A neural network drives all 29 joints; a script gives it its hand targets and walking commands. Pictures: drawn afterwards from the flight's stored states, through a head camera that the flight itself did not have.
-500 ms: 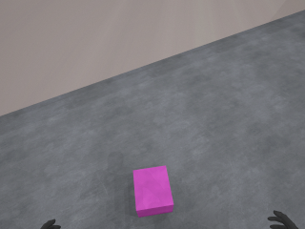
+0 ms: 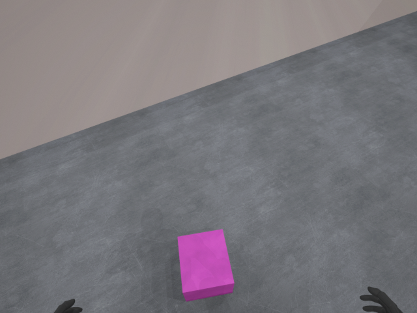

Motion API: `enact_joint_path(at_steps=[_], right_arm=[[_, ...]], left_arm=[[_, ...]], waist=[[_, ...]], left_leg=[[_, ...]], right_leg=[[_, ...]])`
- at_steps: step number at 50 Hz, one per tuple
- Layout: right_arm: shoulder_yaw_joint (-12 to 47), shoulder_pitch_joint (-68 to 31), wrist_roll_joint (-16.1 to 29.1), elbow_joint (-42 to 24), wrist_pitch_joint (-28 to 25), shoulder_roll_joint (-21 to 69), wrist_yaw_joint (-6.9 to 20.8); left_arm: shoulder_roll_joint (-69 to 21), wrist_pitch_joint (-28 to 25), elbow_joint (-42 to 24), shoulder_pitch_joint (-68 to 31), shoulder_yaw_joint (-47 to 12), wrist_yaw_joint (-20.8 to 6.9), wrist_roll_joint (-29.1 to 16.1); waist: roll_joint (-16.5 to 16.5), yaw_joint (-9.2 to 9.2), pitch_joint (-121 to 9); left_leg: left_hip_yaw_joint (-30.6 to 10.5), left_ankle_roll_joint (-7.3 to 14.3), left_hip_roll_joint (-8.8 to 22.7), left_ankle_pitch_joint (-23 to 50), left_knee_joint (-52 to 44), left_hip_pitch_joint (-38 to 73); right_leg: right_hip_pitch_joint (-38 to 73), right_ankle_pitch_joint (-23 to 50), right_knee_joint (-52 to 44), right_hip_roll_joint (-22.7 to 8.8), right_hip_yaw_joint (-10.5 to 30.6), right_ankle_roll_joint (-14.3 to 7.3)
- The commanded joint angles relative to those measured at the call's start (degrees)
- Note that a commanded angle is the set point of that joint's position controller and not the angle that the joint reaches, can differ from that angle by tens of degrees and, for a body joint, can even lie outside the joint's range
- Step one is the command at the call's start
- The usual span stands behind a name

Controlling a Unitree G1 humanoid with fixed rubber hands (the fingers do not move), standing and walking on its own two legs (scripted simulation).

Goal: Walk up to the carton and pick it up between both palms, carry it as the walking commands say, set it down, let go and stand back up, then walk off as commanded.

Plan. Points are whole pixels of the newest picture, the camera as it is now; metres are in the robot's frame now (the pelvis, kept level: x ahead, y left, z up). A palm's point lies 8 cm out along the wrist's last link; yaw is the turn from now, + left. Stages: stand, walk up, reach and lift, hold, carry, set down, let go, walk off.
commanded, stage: walk up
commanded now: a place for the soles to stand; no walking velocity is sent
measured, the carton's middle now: (204, 264) +0.44 +0.04 -0.69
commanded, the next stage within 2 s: reach and lift in 0.16 s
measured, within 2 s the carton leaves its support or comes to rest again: neither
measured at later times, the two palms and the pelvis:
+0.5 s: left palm out of the picture +0.16 +0.31 -0.10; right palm (353, 273) +0.21 -0.28 -0.09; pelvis +0.00 +0.01 -0.02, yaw +9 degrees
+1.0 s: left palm (96, 267) +0.27 +0.28 -0.14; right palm (309, 242) +0.30 -0.23 -0.14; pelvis -0.05 -0.01 -0.06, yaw +9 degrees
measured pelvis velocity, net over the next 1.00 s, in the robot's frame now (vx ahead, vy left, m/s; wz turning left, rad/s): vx -0.05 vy -0.01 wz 0.16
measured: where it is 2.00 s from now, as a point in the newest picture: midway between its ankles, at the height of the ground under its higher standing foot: outside the picture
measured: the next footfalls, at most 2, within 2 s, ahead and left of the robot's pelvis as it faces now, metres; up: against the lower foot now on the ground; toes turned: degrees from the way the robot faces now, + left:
none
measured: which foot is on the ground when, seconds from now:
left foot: down 0.00-1.00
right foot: down 0.00-1.00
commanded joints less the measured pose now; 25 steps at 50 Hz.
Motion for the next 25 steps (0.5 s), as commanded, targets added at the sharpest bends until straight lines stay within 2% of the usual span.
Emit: enact_joint_path(at_steps=[1,4,8,9,10,11,13,15,18,21,25], right_arm=[[-2.26,-2.01,0.3,-2.89,-0.31,-10.38,-0.28],[-2.23,-1.85,0.24,-2.56,-0.2,-10.28,-0.25],[-2.33,-2.29,0.09,-2.33,-0.26,-10.79,-0.27],[-7.51,-8.24,-1.35,-22.43,2.29,-4.58,0.75],[-7.67,-7.23,-2.2,-22.8,4.95,-3.5,1.92],[-9.44,-5.28,-2.46,-24.7,6.13,-4.29,2.24],[-12.99,-1.87,-3.55,-26.73,8.11,-6.12,2.29],[-13.29,1.19,-4.07,-26.6,9.31,-5.36,2.23],[-13.56,-0.36,-4.57,-24.62,10.18,-4.12,3.17],[-14.53,-3.81,-2.82,-23.63,10.11,-4.66,3.49],[-14.36,-5.64,-1.33,-23.13,9.42,-5.19,3.19]], left_arm=[[10.81,-0.56,-2.56,-1.53,2.15,0.42,0.06],[10.56,-0.49,-2.61,-2.2,1.94,0.56,0.12],[10.3,-0.41,-2.22,-2.16,1.88,0.53,0.07],[3.25,1.69,-20.72,-4.17,8.59,-1.88,3.81],[5.13,4.65,-17.8,-1.93,7.72,-2.52,4.93],[5.3,6.51,-17.78,-0.9,7.68,-3.27,5.33],[6.82,9.02,-20.71,-1.32,10.39,-3.65,6.59],[5.73,9.88,-23.73,-2.04,11.48,-3.58,7.39],[2.7,9.99,-27.51,-5.77,9.72,-3.21,5.82],[1.33,9.87,-29.1,-9.67,7.22,-2.8,4.25],[1.04,9.95,-27.17,-11.07,6.13,-2.06,3.89]], waist=[[-0.64,-0.15,-6.36],[-1.24,-0.44,-6.4],[-0.22,-0.2,-6.18],[1.7,3.21,3.53],[2.33,3.12,2.89],[-1.08,1.36,1.92],[-4.45,-1.19,-1.19],[-4.95,-3.09,-2.87],[-1.06,-4.31,-4.79],[0.85,-4.64,-7.38],[1.61,-4.26,-12.99]], left_leg=[[-5.19,3.78,4.89,2.98,-4.13,3.95],[-5.84,3.92,5.13,2.75,-4.75,5.03],[-6.27,4.49,6.64,3.66,-6.07,4.7],[-6.44,-1.74,-3.5,1.66,-1.89,-10.36],[-5.59,-0.25,-3.26,3.26,-1.34,-5.34],[-5.0,0.13,-3.87,4.32,1.44,0.34],[-4.16,-1.65,-6.25,2.99,2.94,8.89],[-4.15,-1.98,-6.3,2.6,1.66,8.88],[-5.69,-1.35,-3.72,3.15,1.32,-0.08],[-6.85,-1.44,-2.84,5.36,5.31,-5.58],[-7.61,-1.63,-2.89,13.44,10.7,-8.64]], right_leg=[[-0.74,17.86,-4.19,-7.53,5.87,-3.9],[-1.58,16.4,-4.65,-7.35,6.19,-3.79],[-0.96,16.49,-3.38,-6.46,4.35,-3.23],[-6.24,-0.57,-3.85,-4.51,-10.04,1.8],[-9.22,-1.77,-5.1,-3.98,-11.11,1.1],[-11.17,-3.4,-7.21,-5.14,-10.92,-0.24],[-10.97,-5.77,-9.0,-5.76,-10.64,-0.85],[-6.93,-4.98,-8.46,-4.87,-10.96,0.91],[-2.13,1.16,-1.36,-1.43,-12.05,2.94],[-2.05,5.66,4.13,-1.55,-11.85,2.69],[-4.8,13.0,9.5,-1.23,-12.43,2.79]])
